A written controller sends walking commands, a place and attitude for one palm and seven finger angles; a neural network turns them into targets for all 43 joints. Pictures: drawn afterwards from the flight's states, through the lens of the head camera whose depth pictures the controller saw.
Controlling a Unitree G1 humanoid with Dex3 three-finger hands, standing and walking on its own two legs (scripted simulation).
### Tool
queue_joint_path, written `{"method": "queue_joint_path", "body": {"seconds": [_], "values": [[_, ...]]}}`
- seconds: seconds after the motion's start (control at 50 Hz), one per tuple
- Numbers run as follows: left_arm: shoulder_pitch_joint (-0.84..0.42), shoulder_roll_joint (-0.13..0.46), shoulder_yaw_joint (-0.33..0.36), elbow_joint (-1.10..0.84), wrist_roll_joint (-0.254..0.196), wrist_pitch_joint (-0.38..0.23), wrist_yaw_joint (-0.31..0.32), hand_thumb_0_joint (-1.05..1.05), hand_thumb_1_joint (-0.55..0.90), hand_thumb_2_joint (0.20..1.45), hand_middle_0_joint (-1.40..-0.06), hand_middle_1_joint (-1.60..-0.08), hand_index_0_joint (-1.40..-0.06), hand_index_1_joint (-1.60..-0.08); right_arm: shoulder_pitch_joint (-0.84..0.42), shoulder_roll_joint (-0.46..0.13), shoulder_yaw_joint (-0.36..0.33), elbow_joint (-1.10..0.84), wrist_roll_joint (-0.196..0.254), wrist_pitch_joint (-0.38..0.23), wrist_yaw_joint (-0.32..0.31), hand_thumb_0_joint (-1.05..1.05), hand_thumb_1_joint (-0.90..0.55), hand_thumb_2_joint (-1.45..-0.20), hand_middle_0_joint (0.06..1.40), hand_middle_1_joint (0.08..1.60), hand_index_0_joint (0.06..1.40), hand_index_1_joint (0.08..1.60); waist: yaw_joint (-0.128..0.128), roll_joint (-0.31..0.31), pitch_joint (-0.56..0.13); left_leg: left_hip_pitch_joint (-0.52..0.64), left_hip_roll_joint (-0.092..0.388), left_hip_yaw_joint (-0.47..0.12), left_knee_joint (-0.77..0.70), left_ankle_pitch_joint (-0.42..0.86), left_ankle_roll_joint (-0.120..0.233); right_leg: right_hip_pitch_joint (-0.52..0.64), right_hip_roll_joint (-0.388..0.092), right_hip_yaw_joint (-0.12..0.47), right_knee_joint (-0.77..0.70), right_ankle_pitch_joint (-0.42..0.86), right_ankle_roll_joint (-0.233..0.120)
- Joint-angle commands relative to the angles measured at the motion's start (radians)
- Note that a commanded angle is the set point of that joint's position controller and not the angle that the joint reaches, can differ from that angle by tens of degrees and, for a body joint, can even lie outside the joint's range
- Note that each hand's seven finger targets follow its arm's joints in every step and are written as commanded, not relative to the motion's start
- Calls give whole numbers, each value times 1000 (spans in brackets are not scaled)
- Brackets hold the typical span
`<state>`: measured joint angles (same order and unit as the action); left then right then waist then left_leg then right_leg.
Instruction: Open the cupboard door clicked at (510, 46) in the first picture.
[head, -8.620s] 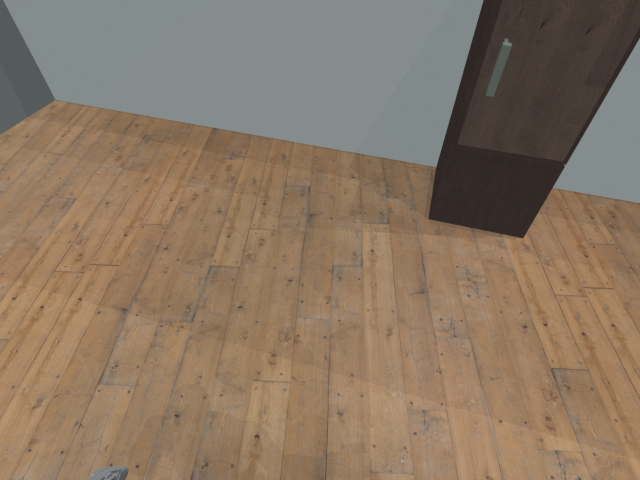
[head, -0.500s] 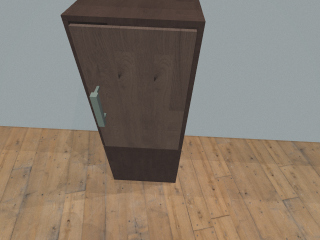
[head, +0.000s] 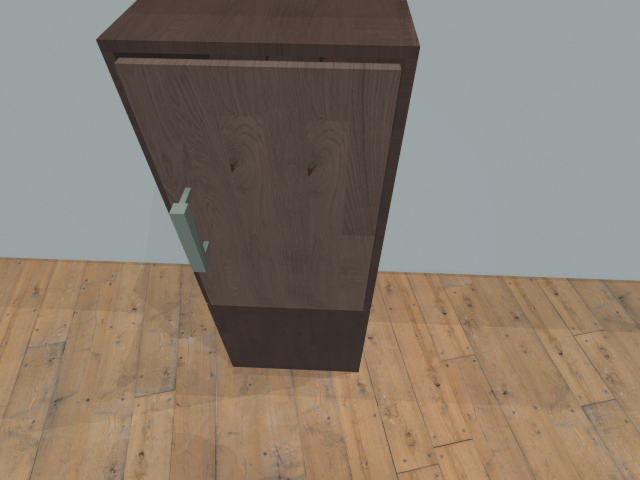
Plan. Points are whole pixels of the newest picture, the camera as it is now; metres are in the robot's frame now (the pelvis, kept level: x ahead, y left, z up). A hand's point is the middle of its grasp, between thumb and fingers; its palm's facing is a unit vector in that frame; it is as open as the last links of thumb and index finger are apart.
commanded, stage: raise the hand with hooked fingers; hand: left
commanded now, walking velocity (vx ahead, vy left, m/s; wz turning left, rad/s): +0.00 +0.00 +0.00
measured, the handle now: (194, 231) +0.52 +0.26 -0.04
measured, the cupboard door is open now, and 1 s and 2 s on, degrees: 0 0 0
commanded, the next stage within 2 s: none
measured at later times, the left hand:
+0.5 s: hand (173, 474) +0.14 +0.19 -0.05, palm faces +0.08 -0.99 -0.07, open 9.5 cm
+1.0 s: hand (138, 435) +0.18 +0.24 -0.04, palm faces +0.02 -1.00 -0.06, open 12.5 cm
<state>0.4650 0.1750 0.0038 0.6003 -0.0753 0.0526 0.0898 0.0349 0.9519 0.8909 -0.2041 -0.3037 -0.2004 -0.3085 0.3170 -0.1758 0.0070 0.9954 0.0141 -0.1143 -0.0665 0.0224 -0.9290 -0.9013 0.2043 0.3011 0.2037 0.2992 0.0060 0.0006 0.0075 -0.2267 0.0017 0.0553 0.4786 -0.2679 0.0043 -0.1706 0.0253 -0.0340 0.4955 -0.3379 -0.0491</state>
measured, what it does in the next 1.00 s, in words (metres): lowers itself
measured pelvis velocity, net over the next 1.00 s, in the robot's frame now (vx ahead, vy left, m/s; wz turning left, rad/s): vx -0.06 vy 0.02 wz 0.02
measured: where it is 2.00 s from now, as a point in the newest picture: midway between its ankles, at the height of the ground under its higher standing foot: outside the picture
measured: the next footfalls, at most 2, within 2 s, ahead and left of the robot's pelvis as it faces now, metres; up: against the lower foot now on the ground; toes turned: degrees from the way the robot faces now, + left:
none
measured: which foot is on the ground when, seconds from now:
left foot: down 0.00-1.00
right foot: down 0.00-1.00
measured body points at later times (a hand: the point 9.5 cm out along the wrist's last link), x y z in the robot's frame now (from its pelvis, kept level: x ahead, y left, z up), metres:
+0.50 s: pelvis -0.04 -0.02 -0.10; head +0.02 -0.01 +0.34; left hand +0.13 +0.24 -0.05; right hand +0.20 -0.22 -0.16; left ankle -0.01 +0.12 -0.74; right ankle -0.05 -0.08 -0.74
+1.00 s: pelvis -0.06 +0.02 -0.08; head +0.00 +0.03 +0.37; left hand +0.17 +0.29 -0.04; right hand +0.09 -0.25 -0.16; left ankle -0.01 +0.12 -0.74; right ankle -0.05 -0.08 -0.74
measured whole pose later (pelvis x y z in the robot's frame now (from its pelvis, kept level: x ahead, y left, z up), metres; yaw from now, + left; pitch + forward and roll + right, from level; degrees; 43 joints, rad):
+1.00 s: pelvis -0.06 +0.02 -0.08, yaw +1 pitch +14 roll -2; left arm 0.25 0.29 0.27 0.20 -0.31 -0.44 -0.34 0.00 -0.16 0.44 -0.28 -0.98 -0.27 -0.99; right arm 0.28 -0.28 -0.02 0.59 0.03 -0.20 -0.08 0.02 -0.90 -0.90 0.20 0.30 0.20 0.30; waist -0.04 0.02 -0.14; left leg -0.92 0.02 0.01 1.11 -0.44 0.03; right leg -0.82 0.02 -0.09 1.08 -0.51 -0.04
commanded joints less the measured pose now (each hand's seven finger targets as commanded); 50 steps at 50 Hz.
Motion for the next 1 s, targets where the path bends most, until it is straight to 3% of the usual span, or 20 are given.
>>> {"method": "queue_joint_path", "body": {"seconds": [0.0, 0.02, 0.04, 0.06, 0.1, 0.14, 0.18, 0.22, 0.26, 0.28, 0.32, 0.36, 0.42, 0.56, 0.62, 0.7, 0.78, 0.8, 0.92, 0.98], "values": [[-141, -39, -50, -627, -89, -173, 13, 0, 783, 850, -208, -375, -208, -375, -117, -185, -58, -299, 23, -200, -22, 0, -900, -900, 200, 300, 200, 300, -75, -9, -13, 24, 18, -89, 73, 308, 35, -252, -29, -53, 18, 253, 37], [-124, -4, -2, -563, -83, -227, -12, 0, 760, 840, -210, -390, -210, -390, -104, -209, -76, -310, 1, -201, -19, 0, -900, -900, 200, 300, 200, 300, -95, -163, -34, -46, 7, -88, 131, 240, 36, -325, -27, -59, 47, 234, 47], [2, -55, 5, -449, -89, -283, -55, 0, 737, 830, -212, -405, -212, -405, -114, -202, -83, -337, -15, -200, -12, 0, -900, -900, 200, 300, 200, 300, -63, -245, -45, -136, 1, -89, 189, 194, 29, -385, -25, -69, 107, 213, 54], [126, -67, 25, -383, -93, -345, -108, 0, 713, 820, -213, -420, -213, -420, -138, -192, -93, -374, -9, -203, 4, 0, -900, -900, 200, 300, 200, 300, -8, -215, -56, -203, -10, -80, 234, 201, 16, -388, -28, -65, 172, 245, 45], [247, -71, 66, -402, -135, -495, -233, 0, 667, 800, -217, -450, -217, -450, -173, -181, -109, -436, -16, -196, 34, 0, -900, -900, 200, 300, 200, 300, 51, -280, -176, -334, -19, -64, 336, 201, -4, -389, -29, -46, 310, 355, 48], [205, -8, 124, -431, -160, -646, -359, 0, 620, 780, -220, -480, -220, -480, -206, -181, -118, -480, -15, -194, 57, 0, -900, -900, 200, 300, 200, 300, 59, -186, -241, -439, -33, -51, 433, 174, -17, -426, -41, -5, 418, 410, 44], [164, 102, 226, -464, -167, -719, -439, 0, 573, 760, -223, -510, -223, -510, -217, -187, -125, -532, -11, -173, 72, 0, -900, -900, 200, 300, 200, 300, 76, -70, -305, -509, -39, -34, 510, 152, -14, -431, -56, 54, 482, 413, 33], [113, 103, 230, -557, -187, -681, -439, 0, 527, 740, -227, -540, -227, -540, -237, -183, -119, -605, -5, -146, 63, 0, -900, -900, 200, 300, 200, 300, 75, -11, -364, -526, -43, -15, 538, 119, 1, -442, -48, 78, 494, 333, 35], [-8, 125, 243, -664, -208, -646, -407, 0, 480, 720, -230, -570, -230, -570, -235, -177, -113, -640, -1, -118, 47, 0, -900, -900, 200, 300, 200, 300, 48, -16, -345, -571, -38, -28, 575, 42, 7, -497, -41, 122, 469, 190, 43], [-55, 128, 241, -751, -201, -640, -385, 0, 457, 710, -232, -585, -232, -585, -212, -172, -115, -653, 0, -109, 44, 0, -900, -900, 200, 300, 200, 300, 38, 34, -384, -542, -23, -33, 561, 37, 14, -528, -19, 66, 492, 119, 26], [-91, 129, 224, -879, -193, -653, -350, 0, 410, 690, -235, -615, -235, -615, -168, -160, -103, -648, -5, -98, 32, 0, -900, -900, 200, 300, 200, 300, 5, 112, -406, -490, -6, -52, 597, 104, 26, -553, -19, 69, 494, 210, 31], [-182, 149, 198, -943, -182, -674, -348, 0, 363, 670, -238, -645, -238, -645, -136, -161, -89, -630, -13, -94, 17, 0, -900, -900, 200, 300, 200, 300, -46, 47, -418, -515, 8, -74, 641, 106, 36, -569, -17, 91, 496, 249, 47], [-190, 131, 163, -855, -191, -665, -398, 0, 293, 640, -243, -690, -243, -690, -135, -167, -76, -589, -9, -109, 3, 0, -900, -900, 200, 300, 200, 300, -71, 65, -368, -558, 16, -85, 658, 53, 34, -622, -16, 86, 476, 171, 49], [-147, 241, 325, -657, -267, -474, -468, 0, 130, 570, -255, -795, -255, -795, -180, -174, -58, -587, 22, -108, -19, 0, -900, -900, 200, 300, 200, 300, 0, -19, -408, -630, 8, -90, 607, -11, 32, -484, -38, 137, 396, 19, 73], [-150, 238, 353, -704, -275, -479, -430, 0, 60, 540, -260, -840, -260, -840, -169, -163, -58, -587, 20, -115, -16, 0, -900, -900, 200, 300, 200, 300, 11, -4, -430, -594, 8, -87, 564, 0, 30, -466, -42, 114, 389, 18, 69], [-202, 237, 348, -629, -265, -527, -406, 0, -33, 500, -267, -900, -267, -900, -154, -173, -60, -566, 16, -124, -14, 0, -900, -900, 200, 300, 200, 300, -7, -23, -329, -622, 8, -85, 544, -69, 27, -543, -33, 102, 369, -125, 59], [-250, 250, 335, -587, -262, -566, -424, 0, -127, 460, -273, -960, -273, -960, -128, -196, -64, -565, 22, -138, -16, 0, -900, -900, 200, 300, 200, 300, -15, -13, -312, -601, 7, -82, 520, -109, 32, -585, -23, 91, 355, -229, 45], [-260, 258, 334, -603, -260, -573, -429, 0, -150, 450, -275, -975, -275, -975, -121, -202, -65, -566, 23, -144, -16, 0, -900, -900, 200, 300, 200, 300, -11, 33, -328, -570, 6, -83, 504, -106, 32, -590, -21, 76, 362, -219, 39], [-290, 287, 360, -612, -262, -567, -427, 0, -290, 390, -285, -1065, -285, -1065, -101, -219, -64, -569, 21, -146, -14, 0, -900, -900, 200, 300, 200, 300, -7, 94, -348, -469, 9, -101, 442, -79, 29, -597, 1, 0, 398, -117, 24], [-323, 294, 364, -601, -260, -557, -426, 0, -360, 360, -290, -1110, -290, -1110, -94, -227, -62, -569, 18, -142, -11, 0, -900, -900, 200, 300, 200, 300, -19, 79, -345, -443, 14, -117, 431, -64, 25, -611, 8, -22, 411, -83, 23]]}}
